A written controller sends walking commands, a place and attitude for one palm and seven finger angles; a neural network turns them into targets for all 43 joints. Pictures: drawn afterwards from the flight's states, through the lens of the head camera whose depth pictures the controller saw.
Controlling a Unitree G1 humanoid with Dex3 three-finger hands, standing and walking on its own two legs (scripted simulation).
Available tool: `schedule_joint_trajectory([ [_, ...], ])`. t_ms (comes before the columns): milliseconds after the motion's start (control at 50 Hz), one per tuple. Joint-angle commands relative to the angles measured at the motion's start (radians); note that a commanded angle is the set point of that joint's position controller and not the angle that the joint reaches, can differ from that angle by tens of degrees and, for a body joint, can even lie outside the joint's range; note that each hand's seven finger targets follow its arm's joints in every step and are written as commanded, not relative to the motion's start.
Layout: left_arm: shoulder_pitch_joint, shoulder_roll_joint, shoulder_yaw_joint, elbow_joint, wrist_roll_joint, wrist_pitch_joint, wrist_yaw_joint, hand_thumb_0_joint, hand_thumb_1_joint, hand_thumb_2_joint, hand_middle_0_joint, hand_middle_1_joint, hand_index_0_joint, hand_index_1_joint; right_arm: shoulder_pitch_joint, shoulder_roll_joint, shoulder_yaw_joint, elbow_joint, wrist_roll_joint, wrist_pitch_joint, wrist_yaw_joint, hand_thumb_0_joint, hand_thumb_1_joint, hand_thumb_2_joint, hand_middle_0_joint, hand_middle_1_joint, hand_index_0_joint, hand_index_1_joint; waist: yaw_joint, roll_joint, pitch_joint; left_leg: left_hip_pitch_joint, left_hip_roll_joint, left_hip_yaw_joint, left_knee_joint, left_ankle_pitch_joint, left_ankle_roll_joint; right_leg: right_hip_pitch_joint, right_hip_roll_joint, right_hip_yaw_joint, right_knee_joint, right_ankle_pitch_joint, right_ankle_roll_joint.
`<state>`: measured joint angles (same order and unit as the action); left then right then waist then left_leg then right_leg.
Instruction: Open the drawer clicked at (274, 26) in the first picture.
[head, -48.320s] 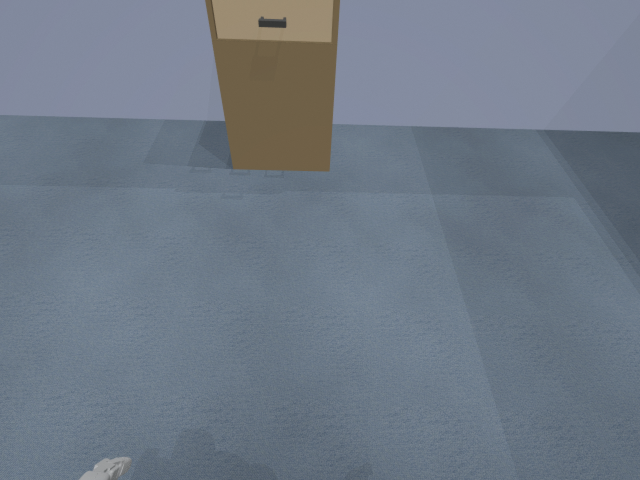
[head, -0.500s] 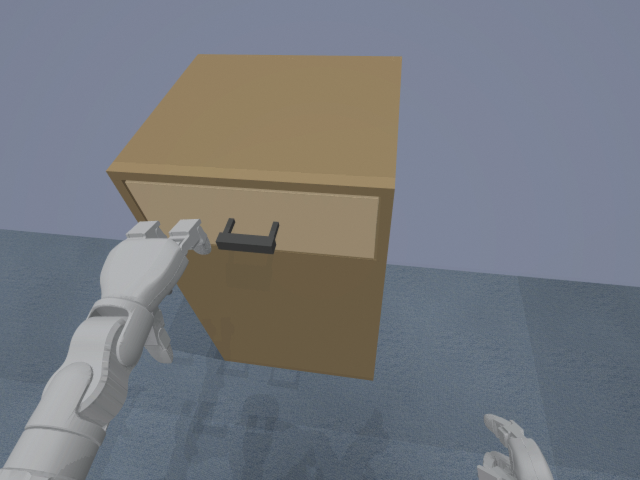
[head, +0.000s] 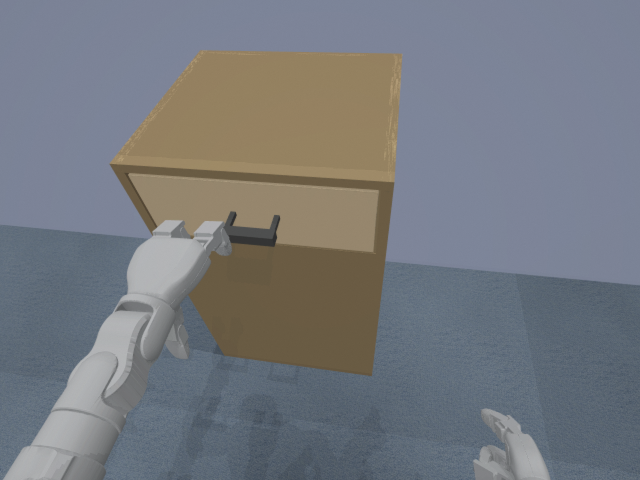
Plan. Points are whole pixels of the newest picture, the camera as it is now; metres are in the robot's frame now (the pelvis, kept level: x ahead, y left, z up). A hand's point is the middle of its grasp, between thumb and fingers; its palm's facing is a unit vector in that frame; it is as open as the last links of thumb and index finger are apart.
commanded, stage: move the hooked fingers above the handle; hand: left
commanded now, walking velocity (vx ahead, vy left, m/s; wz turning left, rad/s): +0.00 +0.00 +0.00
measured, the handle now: (250, 227) +0.52 +0.20 -0.05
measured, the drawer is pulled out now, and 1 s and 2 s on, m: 0.00 0.00 0.00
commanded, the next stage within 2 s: none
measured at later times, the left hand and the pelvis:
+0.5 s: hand (214, 255) +0.39 +0.21 +0.04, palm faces -0.01 -0.05 -1.00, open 13.8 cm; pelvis +0.00 +0.00 -0.01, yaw -1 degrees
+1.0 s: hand (233, 233) +0.44 +0.20 +0.03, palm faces +0.03 -0.03 -1.00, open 13.8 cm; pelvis +0.00 +0.00 -0.02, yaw -1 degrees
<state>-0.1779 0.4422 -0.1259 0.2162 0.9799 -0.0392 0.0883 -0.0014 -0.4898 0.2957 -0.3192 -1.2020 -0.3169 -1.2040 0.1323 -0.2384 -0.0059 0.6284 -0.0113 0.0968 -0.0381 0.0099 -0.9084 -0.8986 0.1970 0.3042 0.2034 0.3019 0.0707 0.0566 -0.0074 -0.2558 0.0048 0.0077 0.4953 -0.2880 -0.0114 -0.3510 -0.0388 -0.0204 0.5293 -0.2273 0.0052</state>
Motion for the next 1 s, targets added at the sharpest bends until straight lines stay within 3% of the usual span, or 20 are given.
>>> schedule_joint_trajectory([
  [0, -0.441, 0.258, 0.198, -0.136, 0.025, -0.061, 0.093, 0.0, -0.5, 0.3, -0.3, -1.2, -0.3, -1.2, -0.045, -0.106, -0.048, -0.11, -0.001, -0.047, -0.02, 0.0, -0.9, -0.9, 0.2, 0.3, 0.2, 0.3, -0.014, -0.029, -0.28, -0.001, -0.044, 0.025, -0.051, 0.188, 0.031, 0.153, 0.04, 0.0, -0.051, 0.11, -0.045],
  [100, -0.445, 0.241, 0.201, -0.01, 0.029, -0.042, 0.127, 0.0, -0.5, 0.3, -0.3, -1.2, -0.3, -1.2, -0.024, -0.105, -0.057, -0.096, 0.008, -0.046, -0.014, 0.0, -0.9, -0.9, 0.2, 0.3, 0.2, 0.3, -0.006, -0.023, -0.299, -0.04, -0.044, 0.035, -0.044, 0.238, 0.023, 0.167, 0.044, -0.003, -0.031, 0.173, -0.049],
  [120, -0.438, 0.208, 0.17, -0.003, 0.026, -0.031, 0.126, 0.0, -0.5, 0.3, -0.3, -1.2, -0.3, -1.2, -0.024, -0.106, -0.059, -0.101, 0.009, -0.044, -0.012, 0.0, -0.9, -0.9, 0.2, 0.3, 0.2, 0.3, -0.009, -0.024, -0.319, -0.034, -0.044, 0.041, -0.038, 0.253, 0.026, 0.173, 0.042, -0.001, -0.029, 0.197, -0.047],
  [200, -0.494, 0.159, 0.1, 0.073, 0.028, -0.002, 0.098, 0.0, -0.5, 0.3, -0.3, -1.2, -0.3, -1.2, 0.0, -0.123, -0.065, -0.1, 0.015, -0.04, -0.008, 0.0, -0.9, -0.9, 0.2, 0.3, 0.2, 0.3, -0.039, -0.069, -0.293, -0.057, -0.039, 0.042, -0.033, 0.218, 0.03, 0.133, 0.043, -0.006, -0.033, 0.166, -0.043],
  [240, -0.477, 0.187, 0.12, 0.087, 0.027, -0.007, 0.082, 0.0, -0.5, 0.3, -0.3, -1.2, -0.3, -1.2, 0.012, -0.129, -0.069, -0.107, 0.014, -0.037, -0.01, 0.0, -0.9, -0.9, 0.2, 0.3, 0.2, 0.3, -0.032, -0.088, -0.323, -0.06, -0.042, 0.039, -0.023, 0.228, 0.036, 0.153, 0.044, -0.003, -0.023, 0.184, -0.044],
  [320, -0.573, 0.202, 0.127, 0.071, 0.024, -0.06, 0.079, 0.0, -0.5, 0.3, -0.3, -1.2, -0.3, -1.2, 0.042, -0.132, -0.077, -0.106, 0.01, -0.034, -0.016, 0.0, -0.9, -0.9, 0.2, 0.3, 0.2, 0.3, -0.052, -0.075, -0.336, -0.06, -0.042, 0.033, -0.004, 0.229, 0.041, 0.126, 0.042, 0.0, -0.01, 0.19, -0.043],
  [360, -0.608, 0.247, 0.175, 0.056, 0.031, -0.095, 0.1, 0.0, -0.5, 0.3, -0.3, -1.2, -0.3, -1.2, 0.06, -0.135, -0.084, -0.1, 0.005, -0.036, -0.017, 0.0, -0.9, -0.9, 0.2, 0.3, 0.2, 0.3, -0.047, -0.059, -0.357, -0.062, -0.043, 0.026, 0.004, 0.245, 0.039, 0.124, 0.046, -0.001, 0.003, 0.191, -0.047],
  [400, -0.602, 0.235, 0.179, 0.054, 0.039, -0.114, 0.136, 0.0, -0.5, 0.3, -0.3, -1.2, -0.3, -1.2, 0.072, -0.127, -0.089, -0.096, 0.004, -0.036, -0.014, 0.0, -0.9, -0.9, 0.2, 0.3, 0.2, 0.3, -0.045, -0.024, -0.388, -0.047, -0.043, 0.026, 0.02, 0.28, 0.038, 0.113, 0.047, -0.001, 0.02, 0.22, -0.05],
  [480, -0.593, 0.269, 0.234, 0.153, 0.057, -0.096, 0.201, 0.0, -0.5, 0.3, -0.3, -1.2, -0.3, -1.2, 0.088, -0.13, -0.094, -0.073, 0.006, -0.033, -0.006, 0.0, -0.9, -0.9, 0.2, 0.3, 0.2, 0.3, -0.04, -0.032, -0.378, -0.095, -0.044, 0.033, 0.031, 0.294, 0.033, 0.108, 0.051, -0.004, 0.037, 0.242, -0.052],
  [520, -0.599, 0.235, 0.201, 0.191, 0.064, -0.065, 0.218, 0.0, -0.5, 0.3, -0.3, -1.2, -0.3, -1.2, 0.092, -0.131, -0.096, -0.067, 0.008, -0.032, 0.001, 0.0, -0.9, -0.9, 0.2, 0.3, 0.2, 0.3, -0.046, -0.023, -0.385, -0.102, -0.043, 0.041, 0.033, 0.301, 0.031, 0.104, 0.051, -0.005, 0.042, 0.26, -0.052],
  [540, -0.579, 0.246, 0.214, 0.221, 0.065, -0.046, 0.22, 0.0, -0.5, 0.3, -0.3, -1.2, -0.3, -1.2, 0.094, -0.133, -0.097, -0.065, 0.01, -0.031, 0.002, 0.0, -0.9, -0.9, 0.2, 0.3, 0.2, 0.3, -0.038, -0.039, -0.388, -0.118, -0.043, 0.044, 0.033, 0.303, 0.031, 0.113, 0.053, -0.005, 0.045, 0.267, -0.052],
  [620, -0.618, 0.177, 0.122, 0.262, 0.065, -0.002, 0.188, 0.0, -0.5, 0.3, -0.3, -1.2, -0.3, -1.2, 0.102, -0.144, -0.102, -0.069, 0.016, -0.024, 0.007, 0.0, -0.9, -0.9, 0.2, 0.3, 0.2, 0.3, -0.066, -0.064, -0.403, -0.101, -0.037, 0.047, 0.039, 0.302, 0.038, 0.099, 0.054, -0.006, 0.038, 0.267, -0.048],
  [660, -0.649, 0.183, 0.116, 0.26, 0.061, -0.007, 0.163, 0.0, -0.5, 0.3, -0.3, -1.2, -0.3, -1.2, 0.105, -0.148, -0.103, -0.074, 0.016, -0.02, 0.0, 0.0, -0.9, -0.9, 0.2, 0.3, 0.2, 0.3, -0.081, -0.079, -0.419, -0.093, -0.037, 0.043, 0.047, 0.31, 0.041, 0.1, 0.055, -0.007, 0.039, 0.271, -0.046],
  [700, -0.726, 0.13, 0.054, 0.249, 0.053, -0.028, 0.145, 0.0, -0.5, 0.3, -0.3, -1.2, -0.3, -1.2, 0.116, -0.145, -0.102, -0.071, 0.015, -0.02, -0.004, 0.0, -0.9, -0.9, 0.2, 0.3, 0.2, 0.3, -0.107, -0.072, -0.386, -0.079, -0.035, 0.035, 0.053, 0.284, 0.044, 0.049, 0.053, -0.009, 0.034, 0.242, -0.043],
  [760, -0.805, 0.173, 0.088, 0.237, 0.06, -0.082, 0.148, 0.0, -0.5, 0.3, -0.3, -1.2, -0.3, -1.2, 0.139, -0.145, -0.103, -0.067, 0.006, -0.021, -0.013, 0.0, -0.9, -0.9, 0.2, 0.3, 0.2, 0.3, -0.109, -0.056, -0.399, -0.072, -0.037, 0.021, 0.065, 0.276, 0.044, 0.024, 0.055, -0.01, 0.045, 0.213, -0.047],
  [800, -0.828, 0.184, 0.107, 0.249, 0.074, -0.11, 0.175, 0.0, -0.5, 0.3, -0.3, -1.2, -0.3, -1.2, 0.152, -0.136, -0.104, -0.058, 0.001, -0.021, -0.012, 0.0, -0.9, -0.9, 0.2, 0.3, 0.2, 0.3, -0.103, -0.024, -0.427, -0.063, -0.04, 0.023, 0.079, 0.286, 0.043, 0.015, 0.053, -0.008, 0.057, 0.223, -0.049],
  [840, -0.832, 0.206, 0.142, 0.301, 0.091, -0.119, 0.212, 0.0, -0.5, 0.3, -0.3, -1.2, -0.3, -1.2, 0.162, -0.133, -0.103, -0.048, -0.002, -0.019, -0.008, 0.0, -0.9, -0.9, 0.2, 0.3, 0.2, 0.3, -0.096, -0.036, -0.418, -0.101, -0.042, 0.019, 0.088, 0.297, 0.037, 0.006, 0.056, -0.012, 0.077, 0.234, -0.052],
  [920, -0.828, 0.25, 0.19, 0.454, 0.105, -0.06, 0.28, 0.0, -0.5, 0.3, -0.3, -1.2, -0.3, -1.2, 0.16, -0.137, -0.092, -0.029, -0.004, -0.016, 0.002, 0.0, -0.9, -0.9, 0.2, 0.3, 0.2, 0.3, -0.087, -0.055, -0.387, -0.195, -0.047, 0.031, 0.087, 0.239, 0.035, 0.001, 0.055, -0.01, 0.087, 0.205, -0.05],
  [940, -0.851, 0.262, 0.187, 0.476, 0.113, -0.04, 0.289, 0.0, -0.5, 0.3, -0.3, -1.2, -0.3, -1.2, 0.157, -0.14, -0.091, -0.027, -0.003, -0.015, 0.004, 0.0, -0.9, -0.9, 0.2, 0.3, 0.2, 0.3, -0.091, -0.039, -0.387, -0.208, -0.048, 0.038, 0.088, 0.228, 0.034, -0.004, 0.055, -0.009, 0.087, 0.2, -0.05],
  [980, -0.877, 0.268, 0.176, 0.53, 0.12, 0.002, 0.291, 0.0, -0.5, 0.3, -0.3, -1.2, -0.3, -1.2, 0.162, -0.146, -0.091, -0.026, -0.002, -0.014, 0.006, 0.0, -0.9, -0.9, 0.2, 0.3, 0.2, 0.3, -0.1, -0.064, -0.408, -0.224, -0.048, 0.046, 0.088, 0.213, 0.039, 0.014, 0.054, -0.002, 0.081, 0.203, -0.044],
])
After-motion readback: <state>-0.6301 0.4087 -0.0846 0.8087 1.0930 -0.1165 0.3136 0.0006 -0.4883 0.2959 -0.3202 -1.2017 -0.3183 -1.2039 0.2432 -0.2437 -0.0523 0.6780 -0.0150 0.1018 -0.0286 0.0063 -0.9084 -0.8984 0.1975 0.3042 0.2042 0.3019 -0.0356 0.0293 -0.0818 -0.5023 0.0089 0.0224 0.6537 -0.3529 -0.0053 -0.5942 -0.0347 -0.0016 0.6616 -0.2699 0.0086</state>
